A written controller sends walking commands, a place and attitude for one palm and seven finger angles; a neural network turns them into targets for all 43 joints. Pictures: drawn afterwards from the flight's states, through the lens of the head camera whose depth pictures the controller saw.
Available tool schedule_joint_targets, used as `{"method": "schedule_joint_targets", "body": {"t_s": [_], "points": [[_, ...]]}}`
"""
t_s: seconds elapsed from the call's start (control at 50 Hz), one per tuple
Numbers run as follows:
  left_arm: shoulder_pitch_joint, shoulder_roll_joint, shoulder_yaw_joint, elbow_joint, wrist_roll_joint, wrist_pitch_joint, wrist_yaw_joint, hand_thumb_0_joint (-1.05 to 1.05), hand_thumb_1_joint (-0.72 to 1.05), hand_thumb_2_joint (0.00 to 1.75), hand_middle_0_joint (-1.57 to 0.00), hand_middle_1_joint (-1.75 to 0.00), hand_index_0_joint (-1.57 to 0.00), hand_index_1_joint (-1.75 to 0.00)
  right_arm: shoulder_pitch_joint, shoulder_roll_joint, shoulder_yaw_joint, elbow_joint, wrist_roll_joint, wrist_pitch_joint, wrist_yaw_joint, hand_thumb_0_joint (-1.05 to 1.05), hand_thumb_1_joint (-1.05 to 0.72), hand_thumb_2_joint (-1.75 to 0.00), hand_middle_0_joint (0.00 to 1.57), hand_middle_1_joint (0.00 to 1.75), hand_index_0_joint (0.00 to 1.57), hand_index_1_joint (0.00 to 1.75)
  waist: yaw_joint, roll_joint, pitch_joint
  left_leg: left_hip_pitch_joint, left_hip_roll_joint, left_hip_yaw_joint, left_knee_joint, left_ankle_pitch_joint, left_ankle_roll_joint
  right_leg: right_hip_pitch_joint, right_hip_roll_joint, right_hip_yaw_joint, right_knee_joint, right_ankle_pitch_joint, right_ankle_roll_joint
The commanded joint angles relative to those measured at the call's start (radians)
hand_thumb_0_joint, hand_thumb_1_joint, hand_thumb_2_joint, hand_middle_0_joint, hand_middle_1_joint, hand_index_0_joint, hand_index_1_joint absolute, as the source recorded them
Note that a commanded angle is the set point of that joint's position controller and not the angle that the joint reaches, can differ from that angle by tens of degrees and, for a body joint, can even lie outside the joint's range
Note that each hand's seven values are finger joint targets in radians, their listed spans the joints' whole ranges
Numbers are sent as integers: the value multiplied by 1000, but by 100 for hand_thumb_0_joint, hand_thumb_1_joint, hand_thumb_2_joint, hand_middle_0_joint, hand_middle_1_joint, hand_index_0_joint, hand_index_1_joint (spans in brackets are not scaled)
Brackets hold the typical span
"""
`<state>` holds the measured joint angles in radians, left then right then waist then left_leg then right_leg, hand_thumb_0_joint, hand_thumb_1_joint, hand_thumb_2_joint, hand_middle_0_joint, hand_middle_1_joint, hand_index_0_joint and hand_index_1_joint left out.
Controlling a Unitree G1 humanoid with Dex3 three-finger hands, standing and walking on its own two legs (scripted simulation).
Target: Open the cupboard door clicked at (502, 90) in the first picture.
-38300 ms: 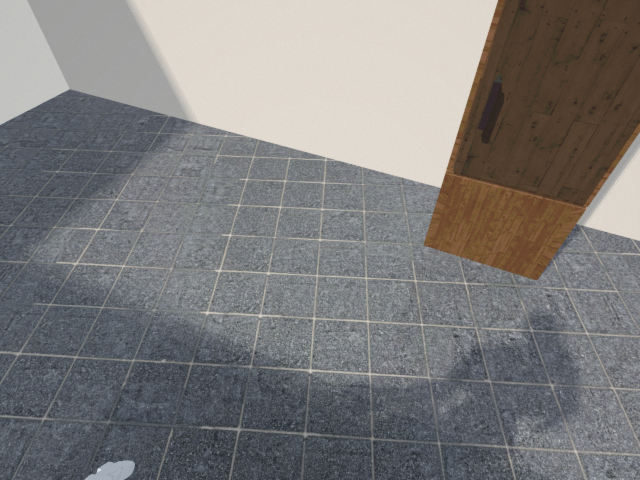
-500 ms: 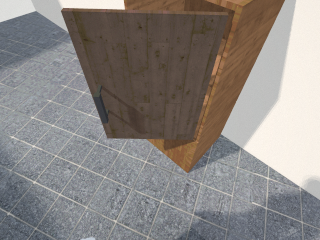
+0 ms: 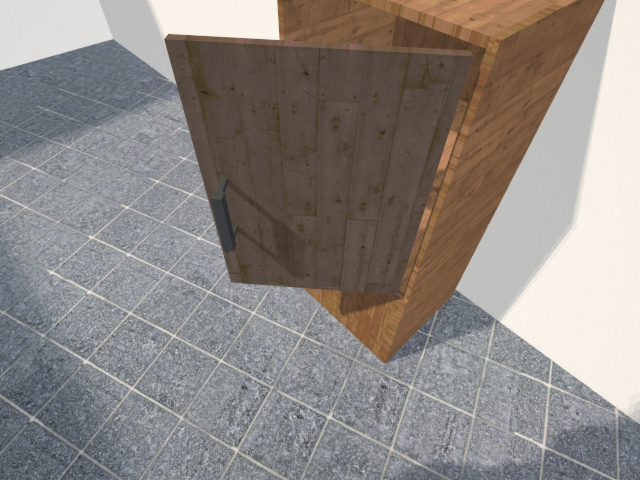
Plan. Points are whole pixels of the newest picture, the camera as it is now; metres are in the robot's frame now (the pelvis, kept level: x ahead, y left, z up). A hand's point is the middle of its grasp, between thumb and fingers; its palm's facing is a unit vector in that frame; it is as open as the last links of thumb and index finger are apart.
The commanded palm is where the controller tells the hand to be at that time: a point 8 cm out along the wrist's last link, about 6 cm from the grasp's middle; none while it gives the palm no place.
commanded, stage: come to a stop and stand still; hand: left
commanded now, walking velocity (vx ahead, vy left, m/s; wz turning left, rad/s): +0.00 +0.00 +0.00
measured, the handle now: (226, 215) +0.58 +0.22 -0.07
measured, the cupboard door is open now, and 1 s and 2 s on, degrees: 42 42 42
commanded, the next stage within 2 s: look again from close up in 0.16 s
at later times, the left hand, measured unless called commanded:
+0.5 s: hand out of the picture +0.05 +0.18 -0.16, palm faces +0.00 -0.97 -0.25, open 7.3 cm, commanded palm none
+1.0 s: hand (197, 439) +0.18 +0.17 -0.05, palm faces +0.27 -0.95 -0.13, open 7.5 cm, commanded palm +0.11 +0.22 -0.07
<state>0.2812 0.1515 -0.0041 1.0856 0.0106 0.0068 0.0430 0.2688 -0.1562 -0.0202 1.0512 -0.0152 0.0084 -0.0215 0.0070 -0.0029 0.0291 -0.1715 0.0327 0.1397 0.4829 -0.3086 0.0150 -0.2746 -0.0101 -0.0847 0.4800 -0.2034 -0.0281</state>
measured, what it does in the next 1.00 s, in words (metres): stands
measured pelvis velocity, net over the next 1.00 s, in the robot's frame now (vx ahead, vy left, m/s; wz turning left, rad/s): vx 0.00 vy -0.02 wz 0.04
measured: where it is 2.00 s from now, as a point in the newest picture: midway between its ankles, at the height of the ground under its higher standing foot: outside the picture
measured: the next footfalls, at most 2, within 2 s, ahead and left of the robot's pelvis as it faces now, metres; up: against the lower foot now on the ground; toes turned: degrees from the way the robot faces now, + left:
none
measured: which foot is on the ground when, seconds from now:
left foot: down 0.00-1.00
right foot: down 0.00-1.00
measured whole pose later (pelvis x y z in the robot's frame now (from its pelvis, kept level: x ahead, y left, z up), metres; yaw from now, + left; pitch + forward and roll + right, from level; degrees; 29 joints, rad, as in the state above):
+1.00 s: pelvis +0.00 -0.02 +0.00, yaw +2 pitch +1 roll +1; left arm 0.34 0.14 0.06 0.37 -0.17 -0.14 0.04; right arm 0.28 -0.24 -0.01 0.88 0.03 -0.22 -0.07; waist -0.01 0.05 0.00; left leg -0.20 0.03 0.09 0.51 -0.32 -0.01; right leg -0.31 -0.02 -0.12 0.55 -0.26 -0.05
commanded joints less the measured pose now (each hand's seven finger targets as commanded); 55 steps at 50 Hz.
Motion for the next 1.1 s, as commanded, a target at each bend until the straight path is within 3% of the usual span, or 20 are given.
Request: {"method": "schedule_joint_targets", "body": {"t_s": [0.0, 0.06, 0.14, 0.2, 0.26, 0.44, 0.8, 0.82, 0.84, 0.86, 0.88, 0.9, 0.92, 0.94, 0.96, 0.98, 1.0, 1.02, 1.06, 1.08], "points": [[27, 125, 18, -54, 7, -36, 1, 0, 90, 90, -20, -30, -20, -30, 85, -79, 4, -77, -4, -39, 1, 0, -90, -90, 20, 30, 20, 30, -20, 150, -36, -71, 113, -155, -119, 119, 16, 47, -99, 113, -16, 29, -39], [24, 96, 8, -40, 4, -37, -5, 0, 90, 90, -20, -30, -20, -30, 94, -99, 7, -78, -1, -42, -5, 0, -90, -90, 20, 30, 20, 30, -21, -17, 14, -67, 106, -156, -132, 118, 30, 38, -96, 113, -32, 46, -29], [14, 107, 9, -35, 1, -39, -8, 0, 90, 90, -20, -30, -20, -30, 103, -118, 10, -58, -2, -47, -4, 0, -90, -90, 20, 30, 20, 30, -20, -58, 65, -67, 94, -152, -164, 99, 32, 29, -98, 122, -45, 38, -28], [19, 110, 10, -30, -1, -40, -8, 0, 90, 90, -20, -30, -20, -30, 103, -114, 16, -38, -4, -51, -4, 0, -90, -90, 20, 30, 20, 30, -14, -12, 61, -53, 87, -146, -174, 117, 33, 43, -100, 128, -47, 58, -29], [15, 117, 12, -24, -3, -41, -7, 0, 90, 90, -20, -30, -20, -30, 108, -116, 18, -21, -3, -53, -5, 0, -90, -90, 20, 30, 20, 30, -13, -39, 21, -23, 86, -133, -168, 143, 31, 72, -107, 128, -46, 101, -28], [-10, 136, 20, -15, -4, -43, -6, 0, 90, 90, -20, -30, -20, -30, 90, -114, 18, 23, -4, -52, -9, 0, -90, -90, 20, 30, 20, 30, -9, -1, 15, 9, 93, -112, -169, 188, 20, 98, -115, 133, -52, 194, -33], [-26, 155, 22, -1, -1, -46, -8, 0, 90, 90, -20, -30, -20, -30, 70, -111, 13, 52, -3, -36, -9, 0, -90, -90, 20, 30, 20, 30, -15, -16, 22, 29, 86, -92, -164, 115, 2, 107, -128, 163, -132, 182, -38], [102, 143, 26, 43, 4, -56, 33, 0, 90, 90, -20, -30, -20, -30, -14, -135, -1, 0, 11, -43, -3, 0, -90, -90, 20, 30, 20, 30, 28, -61, -18, -59, 108, -37, 66, 140, -21, 165, -187, 192, -61, 702, 35], [-687, 387, 177, -1406, -195, -286, 6, 0, 88, 89, -20, -32, -20, -32, -45, -283, -16, -360, 64, -198, -48, 0, -90, -90, 20, 30, 20, 30, -67, 102, -470, 102, -40, -110, -72, 299, 12, 274, -95, 177, -9, 534, -14], [-195, 308, 156, -1127, -115, -234, 31, 0, 85, 88, -20, -33, -20, -33, -114, -219, -2, -322, 39, -274, -77, 0, -90, -90, 20, 30, 20, 30, 18, 274, -438, 127, -42, -70, -77, 437, 29, 283, -39, 157, 13, 394, -44], [-159, 261, 143, -1030, -151, -195, 72, 0, 83, 87, -21, -34, -21, -34, -113, -229, -2, -263, 53, -290, -80, 0, -90, -90, 20, 30, 20, 30, 4, 279, -332, 73, -28, -91, -57, 337, -2, 200, -45, 124, -8, 238, -37], [98, 27, 27, -838, -177, -125, 51, 0, 81, 86, -21, -36, -21, -36, -83, -173, -4, -254, 68, -286, -73, 0, -90, -90, 20, 30, 20, 30, -22, 113, -169, 0, -8, -104, -58, 304, 7, 103, -33, 88, -28, 198, -13], [-112, 84, 73, -970, -211, -170, 27, 0, 78, 85, -21, -37, -21, -37, -115, -221, -9, -328, 70, -304, -66, 0, -90, -90, 20, 30, 20, 30, -55, -20, -13, -82, -14, -135, -31, 206, 14, -4, -36, 77, -37, 121, 10], [-110, 145, 155, -929, -214, -227, -3, 0, 76, 84, -21, -39, -21, -39, -86, -239, -37, -345, 54, -315, -65, 0, -90, -90, 20, 30, 20, 30, -59, -168, -21, -138, -17, -122, 15, 134, 21, -74, -40, 64, -40, -12, 29], [-59, 126, 168, -818, -215, -285, -37, 0, 74, 83, -21, -40, -21, -40, -85, -239, -46, -362, 46, -323, -61, 0, -90, -90, 20, 30, 20, 30, -59, -278, 42, -237, -23, -127, 61, 61, 21, -155, -40, 67, -28, -129, 41], [67, 112, 201, -713, -226, -336, -76, 0, 71, 82, -21, -42, -21, -42, -98, -236, -51, -391, 45, -327, -49, 0, -90, -90, 20, 30, 20, 30, -20, -287, 58, -321, -35, -131, 107, 18, 12, -182, -51, 92, 0, -207, 35], [147, 73, 194, -686, -244, -401, -125, 0, 69, 81, -22, -43, -22, -43, -100, -226, -52, -426, 41, -333, -34, 0, -90, -90, 20, 30, 20, 30, 9, -329, 6, -389, -49, -130, 151, -2, 1, -183, -52, 106, 55, -237, 35], [216, 50, 192, -695, -262, -474, -178, 0, 67, 80, -22, -45, -22, -45, -124, -222, -60, -459, 35, -344, -18, 0, -90, -90, 20, 30, 20, 30, 38, -305, -42, -447, -56, -120, 204, -14, -8, -188, -55, 121, 112, -223, 32], [281, 47, 206, -740, -281, -614, -288, 0, 62, 78, -22, -48, -22, -48, -143, -221, -72, -508, 30, -356, 17, 0, -90, -90, 20, 30, 20, 30, 71, -191, -184, -520, -71, -105, 299, 13, -22, -168, -56, 122, 249, -82, 15], [310, 78, 239, -726, -280, -669, -346, 0, 60, 77, -22, -50, -22, -50, -131, -224, -80, -525, 32, -354, 37, 0, -90, -90, 20, 30, 20, 30, 88, -31, -230, -521, -76, -99, 343, 52, -32, -166, -64, 133, 316, 10, -5]]}}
